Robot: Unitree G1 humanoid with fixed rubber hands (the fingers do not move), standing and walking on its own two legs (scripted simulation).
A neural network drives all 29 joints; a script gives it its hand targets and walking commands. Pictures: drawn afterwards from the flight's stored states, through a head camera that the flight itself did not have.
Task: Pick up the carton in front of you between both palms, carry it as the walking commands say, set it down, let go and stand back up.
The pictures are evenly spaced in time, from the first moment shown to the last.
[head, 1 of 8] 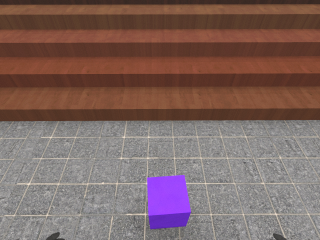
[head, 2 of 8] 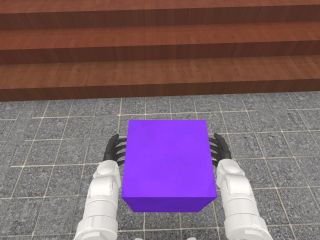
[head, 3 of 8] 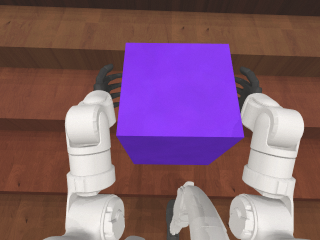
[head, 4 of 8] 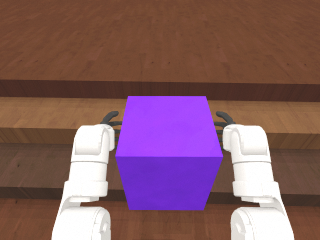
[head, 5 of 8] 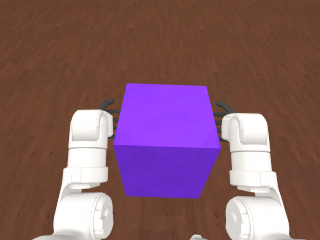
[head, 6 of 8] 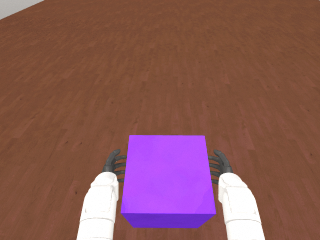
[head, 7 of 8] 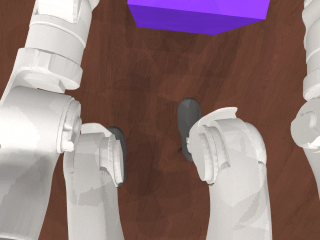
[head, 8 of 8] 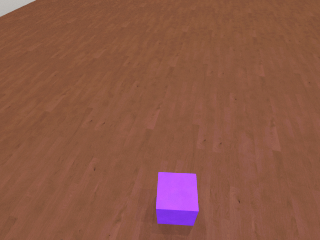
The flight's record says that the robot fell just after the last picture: no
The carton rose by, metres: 2.17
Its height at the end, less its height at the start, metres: +1.42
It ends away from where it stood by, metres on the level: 6.16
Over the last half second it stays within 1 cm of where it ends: yes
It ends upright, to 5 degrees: yes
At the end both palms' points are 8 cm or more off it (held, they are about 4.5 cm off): yes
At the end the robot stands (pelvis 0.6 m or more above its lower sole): yes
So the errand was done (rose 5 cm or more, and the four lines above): yes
